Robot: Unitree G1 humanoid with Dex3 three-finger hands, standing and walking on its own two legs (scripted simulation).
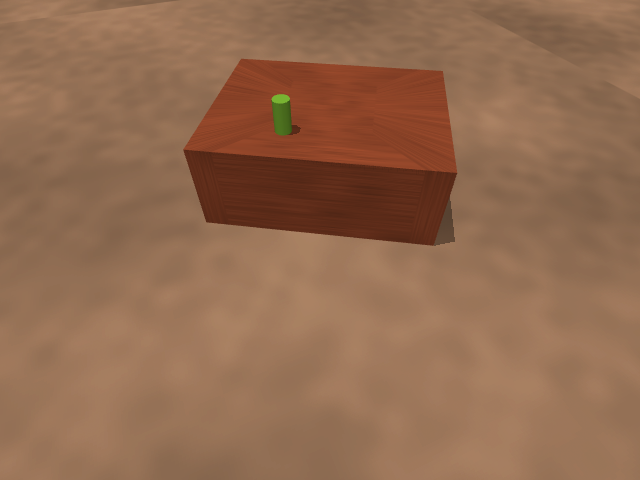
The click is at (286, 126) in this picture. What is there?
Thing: squat round
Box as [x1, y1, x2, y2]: [271, 94, 291, 135]
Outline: 278,94 273,96 271,99 274,128 276,133 283,135 291,131 289,97 284,94
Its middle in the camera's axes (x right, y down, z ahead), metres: -0.15 -0.49 +1.50
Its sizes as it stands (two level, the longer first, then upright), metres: 0.069 0.069 0.135
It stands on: a support 0.39 m high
